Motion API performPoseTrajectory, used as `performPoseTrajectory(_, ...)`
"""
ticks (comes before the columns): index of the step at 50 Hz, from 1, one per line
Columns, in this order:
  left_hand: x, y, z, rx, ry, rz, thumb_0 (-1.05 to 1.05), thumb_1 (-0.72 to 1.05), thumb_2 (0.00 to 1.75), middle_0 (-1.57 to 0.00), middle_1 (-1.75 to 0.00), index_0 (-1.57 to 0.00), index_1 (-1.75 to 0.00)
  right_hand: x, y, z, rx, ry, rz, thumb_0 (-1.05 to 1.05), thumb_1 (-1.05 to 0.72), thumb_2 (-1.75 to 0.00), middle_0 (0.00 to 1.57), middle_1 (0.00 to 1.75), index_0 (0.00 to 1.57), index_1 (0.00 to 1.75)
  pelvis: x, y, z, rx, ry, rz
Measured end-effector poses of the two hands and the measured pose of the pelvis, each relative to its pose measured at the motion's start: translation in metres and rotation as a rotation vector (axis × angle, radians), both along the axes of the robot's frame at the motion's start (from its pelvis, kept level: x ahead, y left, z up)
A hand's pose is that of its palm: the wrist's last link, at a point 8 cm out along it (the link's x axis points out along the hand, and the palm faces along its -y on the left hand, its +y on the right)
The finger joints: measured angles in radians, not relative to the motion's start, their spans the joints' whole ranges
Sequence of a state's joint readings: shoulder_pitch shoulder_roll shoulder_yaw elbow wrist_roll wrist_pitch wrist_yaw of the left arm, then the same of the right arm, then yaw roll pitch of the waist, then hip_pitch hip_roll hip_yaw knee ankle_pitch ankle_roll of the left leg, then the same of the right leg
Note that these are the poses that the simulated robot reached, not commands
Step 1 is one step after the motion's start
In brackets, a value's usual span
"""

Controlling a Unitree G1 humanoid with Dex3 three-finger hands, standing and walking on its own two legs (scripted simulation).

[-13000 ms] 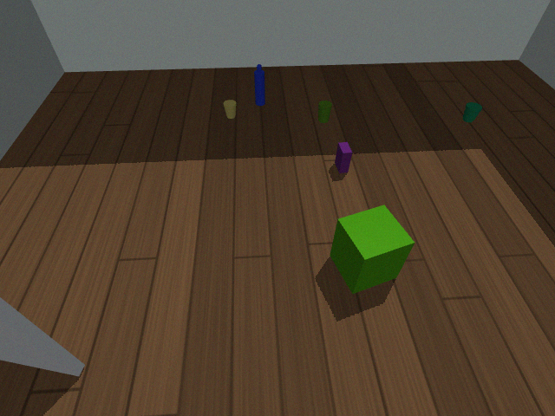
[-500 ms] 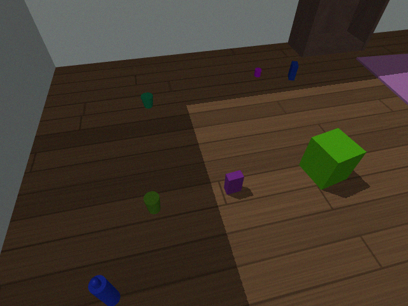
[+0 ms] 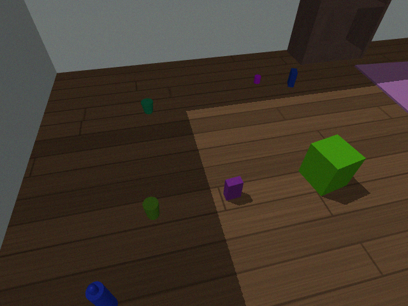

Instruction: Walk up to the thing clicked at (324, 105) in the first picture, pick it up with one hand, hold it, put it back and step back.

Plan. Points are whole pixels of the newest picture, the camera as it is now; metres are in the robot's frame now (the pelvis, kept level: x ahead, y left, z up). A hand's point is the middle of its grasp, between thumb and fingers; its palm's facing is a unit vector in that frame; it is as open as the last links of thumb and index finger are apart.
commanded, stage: walk up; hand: left
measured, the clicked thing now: (152, 209) +0.76 +0.26 -0.72
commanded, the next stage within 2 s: none
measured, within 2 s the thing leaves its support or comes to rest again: neither
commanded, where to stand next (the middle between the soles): +0.38 -0.01 m, yaw +2 degrees
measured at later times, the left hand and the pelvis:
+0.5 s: hand out of the picture +0.13 +0.29 -0.18, palm faces +0.02 -0.94 -0.35, open 7.4 cm; pelvis +0.13 +0.02 -0.03, yaw +3 degrees
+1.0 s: hand (99, 250) +0.31 +0.26 -0.15, palm faces -0.02 -0.91 -0.42, open 7.4 cm; pelvis +0.26 -0.01 -0.02, yaw +2 degrees
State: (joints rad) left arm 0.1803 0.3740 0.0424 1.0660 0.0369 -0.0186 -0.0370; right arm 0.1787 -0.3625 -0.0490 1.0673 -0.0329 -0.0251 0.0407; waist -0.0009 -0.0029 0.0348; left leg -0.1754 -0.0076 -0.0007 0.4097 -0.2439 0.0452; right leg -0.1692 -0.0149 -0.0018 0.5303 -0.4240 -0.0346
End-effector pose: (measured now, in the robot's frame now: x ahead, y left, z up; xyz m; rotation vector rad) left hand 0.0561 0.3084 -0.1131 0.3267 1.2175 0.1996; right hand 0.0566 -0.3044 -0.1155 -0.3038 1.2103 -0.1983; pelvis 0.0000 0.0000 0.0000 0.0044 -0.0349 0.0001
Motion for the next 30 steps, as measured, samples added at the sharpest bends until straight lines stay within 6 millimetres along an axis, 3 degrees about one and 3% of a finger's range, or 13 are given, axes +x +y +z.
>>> performPoseTrajectory(6,-0.009,0.001,0.002,0.050,-0.005,0.034,0.00,0.91,0.89,-0.20,-0.30,-0.21,-0.30,0.010,-0.028,-0.009,-0.024,0.038,-0.005,0.01,-0.90,-0.90,0.21,0.30,0.21,0.30,0.020,-0.016,-0.010,-0.015,-0.012,0.015)
performPoseTrajectory(11,-0.025,0.001,0.012,0.062,0.052,0.095,0.00,0.91,0.89,-0.20,-0.30,-0.21,-0.30,0.052,-0.031,-0.003,-0.028,0.019,0.046,0.01,-0.91,-0.90,0.20,0.30,0.20,0.30,0.046,-0.014,-0.004,-0.023,-0.018,0.027)
performPoseTrajectory(15,-0.020,0.006,0.009,0.056,0.089,0.112,0.00,0.90,0.89,-0.20,-0.30,-0.21,-0.30,0.094,-0.021,0.000,-0.022,-0.002,0.099,0.01,-0.91,-0.90,0.20,0.30,0.20,0.30,0.068,-0.009,-0.006,-0.026,-0.026,0.048)
performPoseTrajectory(22,0.030,0.024,-0.025,0.018,0.080,0.103,0.00,0.90,0.89,-0.20,-0.30,-0.21,-0.30,0.177,0.012,-0.004,-0.044,-0.114,0.163,0.01,-0.91,-0.90,0.20,0.30,0.20,0.30,0.115,0.014,-0.029,-0.007,-0.039,0.060)
performPoseTrajectory(25,0.065,0.025,-0.028,0.002,0.056,0.070,0.01,0.91,0.89,-0.20,-0.30,-0.21,-0.30,0.194,0.023,0.002,-0.031,-0.174,0.139,0.01,-0.91,-0.90,0.20,0.30,0.21,0.30,0.131,0.019,-0.028,0.002,-0.046,0.054)
performPoseTrajectory(30,0.120,0.024,-0.014,-0.013,-0.009,0.001,0.00,0.91,0.89,-0.20,-0.30,-0.21,-0.30,0.207,0.026,0.016,-0.026,-0.202,0.116,0.00,-0.90,-0.90,0.21,0.30,0.21,0.30,0.158,0.020,-0.016,0.009,-0.040,0.025)
